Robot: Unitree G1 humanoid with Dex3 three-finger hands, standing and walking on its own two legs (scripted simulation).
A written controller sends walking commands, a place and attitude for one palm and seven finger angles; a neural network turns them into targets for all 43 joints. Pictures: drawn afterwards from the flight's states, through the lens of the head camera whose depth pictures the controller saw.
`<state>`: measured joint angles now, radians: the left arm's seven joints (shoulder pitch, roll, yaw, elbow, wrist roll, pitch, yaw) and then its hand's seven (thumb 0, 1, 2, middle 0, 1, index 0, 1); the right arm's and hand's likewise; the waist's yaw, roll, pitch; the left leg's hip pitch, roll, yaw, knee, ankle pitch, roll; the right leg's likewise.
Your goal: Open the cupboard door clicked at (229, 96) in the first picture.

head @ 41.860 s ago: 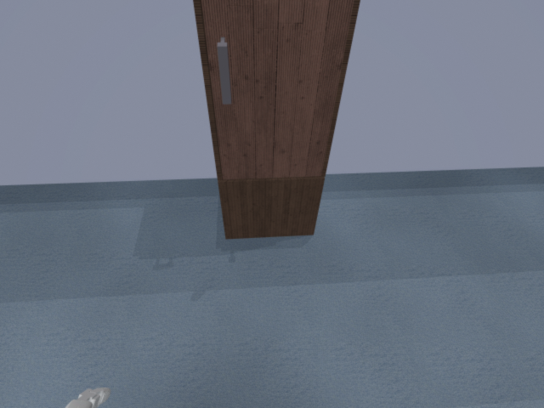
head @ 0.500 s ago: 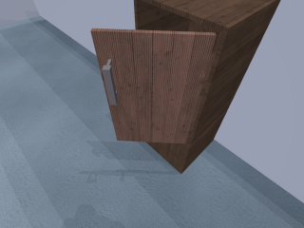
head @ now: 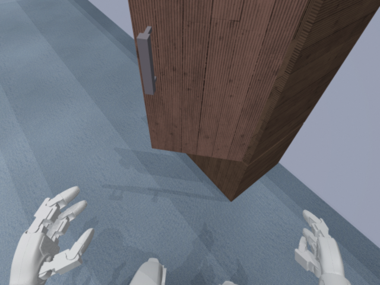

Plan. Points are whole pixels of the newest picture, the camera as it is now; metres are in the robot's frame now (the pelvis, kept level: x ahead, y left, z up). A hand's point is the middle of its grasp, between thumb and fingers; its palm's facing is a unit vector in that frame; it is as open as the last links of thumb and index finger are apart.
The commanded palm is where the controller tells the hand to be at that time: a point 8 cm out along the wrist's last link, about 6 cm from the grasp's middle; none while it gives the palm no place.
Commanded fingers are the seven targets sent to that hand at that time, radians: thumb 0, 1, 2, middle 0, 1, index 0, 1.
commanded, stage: raise the hand with hooked fingers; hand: left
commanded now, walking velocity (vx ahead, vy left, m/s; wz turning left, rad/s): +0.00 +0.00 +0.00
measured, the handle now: (149, 61) +0.59 +0.18 +0.13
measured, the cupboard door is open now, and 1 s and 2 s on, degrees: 43 43 43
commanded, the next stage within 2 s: move the hooked fingers beside the handle in 1.58 s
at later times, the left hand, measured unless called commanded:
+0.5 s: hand (60, 200) +0.23 +0.26 +0.08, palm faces -0.03 -1.00 -0.06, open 12.2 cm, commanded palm +0.21 +0.32 +0.10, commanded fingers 0.00 -0.31 0.38 -0.29 -1.08 -0.29 -1.08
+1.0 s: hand (29, 153) +0.28 +0.31 +0.14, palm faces +0.01 -1.00 -0.07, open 13.9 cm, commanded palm +0.26 +0.36 +0.14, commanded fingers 0.00 -0.50 0.30 -0.30 -1.20 -0.30 -1.20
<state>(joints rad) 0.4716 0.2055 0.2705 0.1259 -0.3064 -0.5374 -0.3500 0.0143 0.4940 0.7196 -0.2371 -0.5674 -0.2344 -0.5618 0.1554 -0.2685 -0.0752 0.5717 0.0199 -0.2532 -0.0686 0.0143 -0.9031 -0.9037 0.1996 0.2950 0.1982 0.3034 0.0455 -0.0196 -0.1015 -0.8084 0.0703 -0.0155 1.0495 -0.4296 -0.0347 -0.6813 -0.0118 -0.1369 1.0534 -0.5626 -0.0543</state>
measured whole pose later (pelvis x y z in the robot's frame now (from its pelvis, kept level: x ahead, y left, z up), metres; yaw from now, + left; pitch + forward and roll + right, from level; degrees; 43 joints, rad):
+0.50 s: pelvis -0.01 +0.04 +0.02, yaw -1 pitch +9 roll -2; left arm 0.26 0.30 0.30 0.13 -0.33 -0.35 -0.39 0.00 -0.09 0.47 -0.27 -0.94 -0.27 -0.94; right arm 0.28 -0.27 0.00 0.62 0.05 -0.23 -0.08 0.02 -0.90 -0.90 0.20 0.30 0.20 0.30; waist -0.01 0.03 -0.07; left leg -0.72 0.05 0.03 0.93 -0.37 0.02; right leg -0.60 -0.03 -0.10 0.90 -0.46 0.00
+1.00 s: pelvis +0.00 +0.05 +0.05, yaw -1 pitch +5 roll -2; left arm 0.01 0.40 0.40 0.26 -0.34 -0.20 -0.45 -0.01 -0.49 0.30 -0.30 -1.20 -0.30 -1.19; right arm 0.26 -0.25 0.06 0.59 0.05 -0.23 -0.10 0.02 -0.90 -0.90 0.21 0.30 0.20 0.30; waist 0.01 0.03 -0.04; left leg -0.54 0.04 0.04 0.77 -0.32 0.03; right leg -0.41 -0.03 -0.10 0.72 -0.39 0.01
